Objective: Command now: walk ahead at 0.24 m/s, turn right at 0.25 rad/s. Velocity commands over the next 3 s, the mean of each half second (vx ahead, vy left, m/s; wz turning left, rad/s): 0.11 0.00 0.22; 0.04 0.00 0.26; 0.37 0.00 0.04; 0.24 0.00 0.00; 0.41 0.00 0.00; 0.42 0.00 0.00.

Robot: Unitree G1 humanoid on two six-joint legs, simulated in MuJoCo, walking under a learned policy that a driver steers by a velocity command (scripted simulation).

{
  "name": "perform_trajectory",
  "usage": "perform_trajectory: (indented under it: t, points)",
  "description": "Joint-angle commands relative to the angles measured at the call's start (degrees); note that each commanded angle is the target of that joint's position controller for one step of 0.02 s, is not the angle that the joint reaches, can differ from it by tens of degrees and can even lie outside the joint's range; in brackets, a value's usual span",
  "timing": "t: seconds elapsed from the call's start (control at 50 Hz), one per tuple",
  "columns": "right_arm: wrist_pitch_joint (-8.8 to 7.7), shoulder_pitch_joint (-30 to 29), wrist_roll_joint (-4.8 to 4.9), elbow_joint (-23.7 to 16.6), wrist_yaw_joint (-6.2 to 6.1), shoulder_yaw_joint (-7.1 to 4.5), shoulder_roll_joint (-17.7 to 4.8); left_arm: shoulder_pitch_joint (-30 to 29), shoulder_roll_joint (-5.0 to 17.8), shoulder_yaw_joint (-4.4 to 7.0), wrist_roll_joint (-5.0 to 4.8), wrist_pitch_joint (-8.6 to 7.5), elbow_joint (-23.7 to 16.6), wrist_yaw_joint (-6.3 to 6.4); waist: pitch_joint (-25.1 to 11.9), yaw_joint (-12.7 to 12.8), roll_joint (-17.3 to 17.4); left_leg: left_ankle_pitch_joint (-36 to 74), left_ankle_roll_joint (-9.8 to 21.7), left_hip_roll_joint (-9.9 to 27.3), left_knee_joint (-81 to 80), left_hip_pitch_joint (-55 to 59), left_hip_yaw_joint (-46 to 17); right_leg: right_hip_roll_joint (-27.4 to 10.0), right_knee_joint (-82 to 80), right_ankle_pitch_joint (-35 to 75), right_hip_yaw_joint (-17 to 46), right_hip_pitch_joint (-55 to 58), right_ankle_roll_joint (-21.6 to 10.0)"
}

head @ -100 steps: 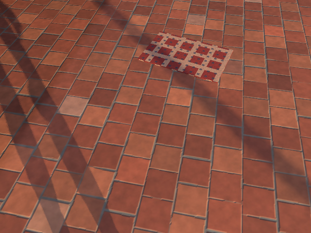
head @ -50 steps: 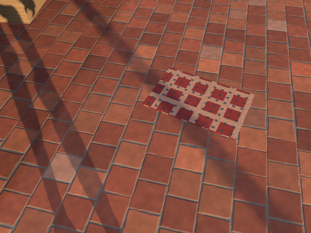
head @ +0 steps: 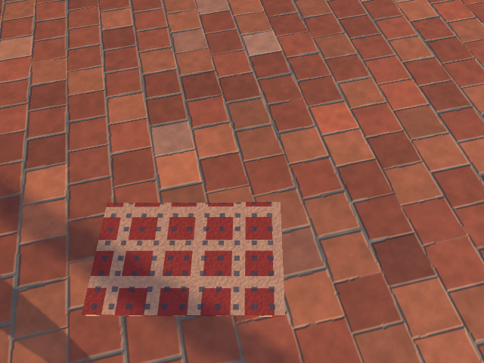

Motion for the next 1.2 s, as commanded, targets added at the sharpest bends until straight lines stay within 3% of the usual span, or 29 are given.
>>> perform_trajectory:
  t: [0.02,0.1,0.18,0.26,0.3,0.32,0.34,0.36,0.38,0.42,0.48,0.56,0.68,0.7,0.72,0.74,0.76,0.78,0.82,0.88,0.92,0.94,0.98,1.02,1.04,1.06,1.08,1.12,1.2]
  points:
    - [1.48,6.6,-0.70,-1.0,-0.52,-1.06,-3.6,-1.5,7.8,1.52,0.42,-1.46,-3.4,0.94,-9.7,-3.3,-2.6,5.5,-0.9,1.4,-6.2,0.1,-0.7,-16.3,-8.8,43.3,10.7,6.5,-10.5]
    - [1.74,2.7,-0.30,-0.9,0.30,0.12,-1.8,-1.9,6.2,0.51,0.63,-0.93,-1.5,2.07,-10.1,-1.3,-5.6,21.7,-0.7,0.6,-23.3,4.1,0.9,-12.9,-9.9,40.2,2.2,7.2,-6.3]
    - [1.81,-1.5,0.33,-2.3,1.27,-0.13,-3.8,-1.0,7.5,0.41,1.34,-0.38,0.9,2.50,-8.2,0.7,-6.0,23.3,0.3,-1.0,-29.7,3.5,0.6,-15.5,-9.3,35.0,1.8,12.2,-5.6]
    - [2.04,-2.4,-0.04,-4.6,2.71,-0.81,-5.2,-1.8,8.6,0.92,0.02,1.74,1.2,3.83,-6.0,0.4,-6.6,12.0,2.6,-2.5,-32.1,-0.3,2.1,-18.7,-2.0,34.4,3.3,17.2,-5.1]
    - [1.97,3.0,-0.31,-3.9,3.13,-1.50,-6.1,-2.3,8.6,1.04,-0.84,2.72,0.6,4.74,-7.9,-2.5,-5.0,20.4,5.1,-4.4,-39.9,7.8,3.0,-16.2,7.0,37.0,1.3,15.9,-1.8]
    - [1.94,7.1,-0.78,-3.6,2.65,-2.83,-10.3,-1.6,8.2,0.98,0.03,2.50,-0.5,5.03,-12.2,-3.3,1.1,42.5,8.5,0.1,-40.5,17.6,-5.0,-11.4,18.0,29.0,-1.9,10.4,2.0]
    - [2.26,9.3,-1.60,-4.3,1.94,-3.79,-15.0,-1.0,6.0,0.32,1.56,1.82,-2.6,4.57,-15.4,-2.1,12.1,65.8,19.0,12.1,-41.0,30.4,-22.7,-1.1,35.9,-3.4,-4.3,-6.6,6.8]
    - [2.69,12.1,-1.94,-4.0,1.65,-2.69,-11.4,-1.8,4.8,-0.33,1.56,1.44,-2.9,3.63,-22.8,-4.0,14.1,63.1,25.2,16.8,-44.1,37.3,-32.2,2.0,46.0,-30.4,4.4,-14.6,7.4]
    - [2.86,8.6,-1.27,-5.3,1.55,-2.28,-9.6,-1.8,6.2,0.03,-0.24,1.65,-2.5,2.96,-20.8,-3.1,8.3,51.5,22.7,14.8,-44.5,34.5,-28.2,-1.5,49.8,-29.0,8.2,-16.9,7.1]
    - [3.99,2.5,0.30,-7.4,0.92,-1.89,-7.6,-4.6,6.7,0.50,-0.29,2.85,-2.3,3.53,-12.4,-1.6,0.3,34.9,17.0,9.3,-47.1,24.0,-20.4,-4.6,44.0,-22.2,6.7,-18.3,7.7]
    - [5.63,1.0,-0.38,-8.5,-0.04,-2.40,-8.8,-4.4,5.0,0.34,0.11,3.66,-2.6,4.21,-10.5,-0.1,5.0,25.7,14.5,4.1,-49.6,16.2,-17.0,-3.7,31.3,-16.2,4.4,-11.4,9.1]
    - [6.20,1.6,-0.02,-9.6,-1.06,-3.19,-10.0,-4.3,4.7,0.03,-0.27,3.11,-2.4,4.41,-13.0,-1.1,7.1,19.5,13.7,3.4,-49.4,16.0,-18.5,-2.8,20.5,-11.5,5.1,-6.6,10.0]
    - [7.53,0.7,-0.16,-10.4,-1.27,-1.90,-7.7,-0.5,5.1,0.25,-0.32,1.81,-1.3,2.81,-11.9,-0.1,8.5,13.2,10.6,2.2,-45.7,13.8,-20.1,-3.6,2.7,-3.7,2.3,3.3,7.5]
    - [7.63,2.6,-0.22,-9.9,-1.34,-1.46,-6.6,0.2,6.1,0.50,0.25,1.60,-1.2,2.61,-11.2,-0.1,6.7,10.1,8.3,0.2,-43.4,11.6,-18.7,-5.9,-1.7,-1.4,4.0,6.8,5.9]
    - [7.47,4.3,-0.90,-10.1,-1.26,-0.61,-3.9,1.0,9.9,1.12,1.67,1.53,-1.9,2.76,-11.0,-1.3,-2.8,1.6,4.9,-4.8,-33.8,6.3,-13.5,-16.5,-6.4,0.7,15.0,10.4,2.2]
    - [6.81,2.9,-0.57,-12.6,-1.03,-0.84,-4.1,-0.6,12.6,1.49,3.16,1.75,-1.7,2.63,-7.2,-3.2,-16.8,-8.7,2.5,-11.4,-26.8,0.6,-5.3,-25.0,-10.1,5.2,27.1,5.0,-6.5]
    - [6.24,1.7,-1.08,-11.9,-1.03,-1.85,-7.9,-2.8,9.8,0.80,3.49,1.20,-3.3,2.74,-6.9,-1.4,-14.5,-11.3,0.8,-9.2,-16.0,2.0,-7.8,-26.6,-11.0,6.2,29.2,2.3,-10.2]
    - [6.26,2.5,-0.40,-10.9,-0.92,-2.73,-9.5,-4.2,9.1,0.64,2.57,0.84,-3.6,2.95,-6.6,-1.9,-11.3,-9.5,0.1,-9.6,-9.9,0.8,-8.2,-24.4,-9.7,8.0,25.4,3.3,-9.3]
    - [7.11,4.8,-0.64,-8.7,-1.39,-2.54,-7.3,-5.8,7.8,0.18,0.50,0.51,-3.4,3.08,-6.4,-2.7,-8.8,-5.1,-1.8,-8.7,-6.3,-0.5,-8.6,-20.3,-7.2,12.1,19.1,6.3,-5.9]
    - [7.27,3.8,-0.33,-8.6,-1.05,-0.74,-2.4,-4.4,5.8,-0.63,0.27,1.19,-1.8,3.23,-7.6,-2.1,-10.0,-2.3,-3.8,-6.5,-16.0,4.4,-3.8,-16.0,-4.8,20.0,11.8,8.6,-4.6]
    - [7.01,0.7,0.09,-8.9,-0.58,0.39,-0.4,-0.7,6.6,-0.41,0.14,1.86,-0.3,3.29,-8.6,1.0,-12.0,-1.4,-3.7,-5.9,-27.0,9.9,0.2,-14.7,-6.6,4.4,11.3,8.9,-4.2]
    - [6.94,-0.7,0.57,-9.1,-0.37,0.17,-1.5,0.9,8.5,0.07,-0.15,2.25,0.2,3.28,-7.2,2.2,-13.0,-1.6,-3.3,-6.9,-30.6,11.2,2.0,-15.0,-7.9,-5.6,12.9,8.0,-4.6]
    - [6.31,0.5,1.00,-8.3,-0.09,-0.32,-3.3,1.5,10.7,0.58,-0.94,2.69,0.3,3.30,-4.1,1.5,-12.9,3.3,-0.8,-8.2,-40.6,15.8,4.3,-15.7,-9.4,-18.0,15.7,4.9,-4.8]
    - [5.33,3.9,0.82,-6.8,-0.21,-0.55,-4.2,1.7,9.1,0.06,-1.08,2.06,0.5,3.06,-3.9,-0.4,-10.5,5.6,2.9,-6.4,-45.9,24.6,2.0,-15.2,-8.0,-19.1,16.2,-0.1,-2.9]
    - [4.79,8.8,0.60,-5.6,-0.45,-0.77,-5.3,-0.6,6.2,-0.82,-0.67,1.19,-0.2,2.67,-5.7,-2.6,-7.3,6.5,5.3,-1.7,-46.0,32.1,-3.4,-13.3,-2.0,-16.5,13.5,-5.9,-0.9]
    - [4.45,13.3,-0.09,-3.6,-0.28,-2.26,-10.2,-3.1,2.0,-1.72,-0.43,-0.23,-2.3,2.33,-6.8,-3.0,5.8,-0.7,9.9,4.8,-47.4,35.4,-14.1,-4.6,9.9,-15.5,1.2,-14.1,3.3]
    - [3.92,15.7,0.04,-3.4,0.40,-2.78,-11.4,-7.5,4.3,-1.42,-0.70,-1.53,-4.4,2.18,-3.7,-5.9,11.5,-5.6,15.7,12.9,-54.6,34.9,-27.2,-4.0,17.3,-19.1,-1.0,-21.0,4.7]
    - [2.30,15.8,-0.64,-3.2,0.19,-1.79,-8.1,-9.4,7.8,0.08,-2.28,-2.41,-5.0,1.61,1.6,-5.7,8.7,-4.8,17.8,15.2,-57.2,35.8,-30.0,-8.2,31.1,-22.7,3.2,-30.9,3.9]
    - [2.06,12.7,0.21,-4.0,0.25,-1.18,-6.2,-9.5,4.9,-0.69,-1.18,-3.07,-4.5,-0.15,0.9,-4.1,5.4,8.6,13.4,9.3,-59.3,34.4,-16.4,-10.6,25.3,-8.9,1.6,-28.9,4.0]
